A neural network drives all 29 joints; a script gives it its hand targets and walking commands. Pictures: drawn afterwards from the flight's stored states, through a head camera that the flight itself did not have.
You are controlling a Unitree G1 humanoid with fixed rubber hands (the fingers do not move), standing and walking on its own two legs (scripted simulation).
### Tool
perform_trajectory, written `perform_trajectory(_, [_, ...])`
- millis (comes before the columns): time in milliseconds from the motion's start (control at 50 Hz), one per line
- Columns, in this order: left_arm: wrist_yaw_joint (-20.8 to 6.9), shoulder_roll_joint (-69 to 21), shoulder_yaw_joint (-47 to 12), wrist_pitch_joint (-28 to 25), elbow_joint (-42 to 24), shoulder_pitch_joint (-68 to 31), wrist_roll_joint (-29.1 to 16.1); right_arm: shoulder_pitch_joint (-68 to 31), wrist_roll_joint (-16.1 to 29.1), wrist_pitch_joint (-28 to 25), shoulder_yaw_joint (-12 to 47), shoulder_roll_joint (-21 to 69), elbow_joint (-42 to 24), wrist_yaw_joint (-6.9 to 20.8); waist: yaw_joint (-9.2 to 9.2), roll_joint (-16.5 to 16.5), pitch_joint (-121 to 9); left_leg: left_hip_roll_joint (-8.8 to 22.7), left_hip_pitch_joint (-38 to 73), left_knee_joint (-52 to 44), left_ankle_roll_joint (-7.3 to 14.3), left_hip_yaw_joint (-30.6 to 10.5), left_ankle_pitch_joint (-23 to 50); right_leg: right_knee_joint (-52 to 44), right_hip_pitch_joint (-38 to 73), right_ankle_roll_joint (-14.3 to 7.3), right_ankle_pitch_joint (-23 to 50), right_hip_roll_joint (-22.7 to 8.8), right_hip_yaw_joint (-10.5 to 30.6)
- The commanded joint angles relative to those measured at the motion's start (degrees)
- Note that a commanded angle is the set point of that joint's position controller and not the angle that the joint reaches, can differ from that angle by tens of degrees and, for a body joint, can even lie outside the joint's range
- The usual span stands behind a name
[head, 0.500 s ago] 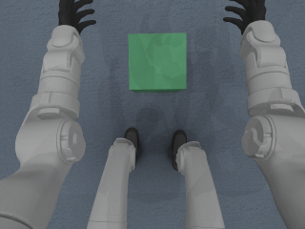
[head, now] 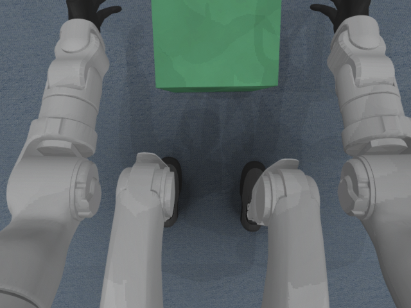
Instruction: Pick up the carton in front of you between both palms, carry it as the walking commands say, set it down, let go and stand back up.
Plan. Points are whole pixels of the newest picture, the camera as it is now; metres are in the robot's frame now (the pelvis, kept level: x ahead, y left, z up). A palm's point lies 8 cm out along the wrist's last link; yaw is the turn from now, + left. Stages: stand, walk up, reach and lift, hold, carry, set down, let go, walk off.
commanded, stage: reach and lift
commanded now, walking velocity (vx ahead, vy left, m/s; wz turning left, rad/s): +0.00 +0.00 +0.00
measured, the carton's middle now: (214, 41) +0.53 +0.01 -0.32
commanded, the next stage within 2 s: none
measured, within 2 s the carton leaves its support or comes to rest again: leaves its support in 1.18 s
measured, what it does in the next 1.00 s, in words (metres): lowers itself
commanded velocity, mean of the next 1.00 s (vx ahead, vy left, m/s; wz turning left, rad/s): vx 0.00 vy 0.00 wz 0.00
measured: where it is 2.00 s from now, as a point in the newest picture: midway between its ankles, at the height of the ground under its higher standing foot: (209, 206)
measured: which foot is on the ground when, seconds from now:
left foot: down 0.00-1.00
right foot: down 0.00-1.00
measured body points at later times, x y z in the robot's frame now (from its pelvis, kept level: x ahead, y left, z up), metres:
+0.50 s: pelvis -0.01 +0.00 -0.08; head +0.37 +0.00 +0.15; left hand +0.55 +0.19 -0.26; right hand +0.56 -0.17 -0.26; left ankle +0.10 +0.12 -0.41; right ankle +0.10 -0.12 -0.41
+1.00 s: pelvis -0.02 +0.00 -0.07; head +0.36 +0.00 +0.16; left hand +0.55 +0.16 -0.25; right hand +0.56 -0.14 -0.25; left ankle +0.10 +0.12 -0.41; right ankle +0.10 -0.12 -0.41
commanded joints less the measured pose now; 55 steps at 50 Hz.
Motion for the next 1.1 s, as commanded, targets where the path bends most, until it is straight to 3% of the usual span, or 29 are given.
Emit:
perform_trajectory(0, [0.5, 7.9, -0.3, -0.1, -2.8, -18.7, -1.3, -19.9, 1.5, -0.1, 0.4, -7.5, -2.7, -0.4, 0.83, -1.4, -66.5, -1.7, 33.8, -5.5, -1.5, 4.0, 14.1, -5.1, 37.0, 0.9, 13.9, 2.0, -2.5])
perform_trajectory(80, [0.0, 8.2, -0.9, -0.5, 4.0, -23.4, -1.2, -24.2, 1.9, -0.7, 1.3, -7.9, 4.6, -0.2, 0.87, -1.0, -57.7, -0.8, 29.8, -2.6, -1.2, 3.4, 8.6, -2.3, 32.2, 0.8, 8.2, 1.1, -1.8])
perform_trajectory(180, [-0.4, 9.4, -1.6, -2.2, 9.6, -28.0, -1.5, -28.8, 2.0, -2.5, 2.1, -9.1, 9.7, 0.4, 0.59, -0.8, -52.2, -0.1, 27.8, 1.5, -1.1, 2.5, 9.0, 1.7, 29.3, 0.8, 8.2, 0.4, -1.2])
perform_trajectory(360, [0.5, 12.6, -5.8, -4.1, 5.9, -34.2, -6.0, -35.2, 5.8, -4.2, 6.2, -10.6, 4.5, -0.7, 0.45, -2.4, -62.4, -0.7, 33.3, 7.2, -1.0, 2.8, 17.8, 7.8, 36.9, 0.9, 17.5, 0.7, -1.9])
perform_trajectory(440, [0.6, 11.4, -6.6, -3.8, 6.0, -31.6, -6.3, -33.0, 6.1, -3.8, 6.5, -9.4, 3.9, -1.0, 0.71, -1.7, -64.3, -1.3, 35.9, 8.4, -1.0, 3.4, 21.3, 8.8, 38.9, 1.0, 20.8, 1.5, -2.4])
perform_trajectory(600, [-0.2, 7.3, -3.7, -4.3, 10.4, -26.7, -2.4, -26.2, 2.6, -4.4, 3.2, -6.4, 9.4, 0.1, -0.11, -0.2, -51.9, -1.7, 29.5, 7.0, -1.0, 2.4, 19.0, 7.6, 28.8, 1.2, 17.8, 1.8, -2.0])
perform_trajectory(760, [-0.4, 1.6, -7.2, -4.5, 8.5, -32.1, -3.4, -31.5, 3.7, -4.8, 6.2, -0.4, 7.9, 0.1, -0.05, -0.3, -52.1, -2.4, 30.1, 5.8, -1.0, 2.2, 17.1, 6.5, 29.1, 0.7, 15.3, 2.5, -2.1])
perform_trajectory(820, [0.2, 0.7, -5.6, -4.3, 9.2, -33.2, -1.6, -32.8, 1.9, -4.7, 5.0, 0.2, 8.4, -0.4, -0.16, -0.6, -51.4, -2.9, 31.0, 5.8, -1.2, 2.5, 15.3, 6.0, 30.3, 1.0, 13.9, 3.0, -2.4])
perform_trajectory(860, [-2.5, -13.5, -10.2, -3.9, 7.7, -38.8, -2.2, -38.3, 2.6, -4.3, 9.2, 14.4, 7.9, 2.2, -0.06, -0.5, -50.1, -3.8, 31.0, 5.7, -0.5, 2.7, 14.2, 6.0, 30.4, 0.5, 13.0, 4.0, -2.4])
perform_trajectory(900, [-6.9, -30.8, -13.3, -2.7, 7.5, -45.8, -1.4, -44.1, 1.2, -3.1, 11.4, 32.4, 7.4, 6.4, -0.43, -0.7, -47.6, -4.6, 29.4, 6.2, -0.3, 2.9, 12.8, 6.1, 29.3, 0.1, 11.8, 5.0, -2.6])
perform_trajectory(940, [-11.4, -43.1, -12.4, -0.6, 6.2, -47.9, 1.3, -46.0, -1.3, -1.2, 11.1, 44.6, 6.0, 10.8, -0.42, -0.5, -44.4, -5.6, 27.8, 7.3, -0.2, 3.8, 11.3, 7.0, 27.7, -0.1, 10.6, 5.7, -3.0])
perform_trajectory(980, [-14.6, -49.1, -11.3, 1.2, 4.5, -47.7, 2.9, -45.1, -2.9, 0.6, 9.5, 50.5, 4.9, 13.8, -0.53, -0.3, -43.3, -6.0, 26.3, 7.7, 0.2, 4.7, 10.6, 7.5, 26.2, -0.1, 10.3, 6.2, -3.8])
perform_trajectory(1080, [-17.5, -57.3, -13.7, 3.9, -3.1, -49.6, 1.1, -45.8, -1.4, 3.1, 11.2, 59.5, -2.7, 16.7, -0.21, -1.0, -53.6, -6.2, 29.1, 8.9, 0.9, 5.6, 15.6, 8.7, 29.4, -0.6, 15.3, 6.7, -4.5])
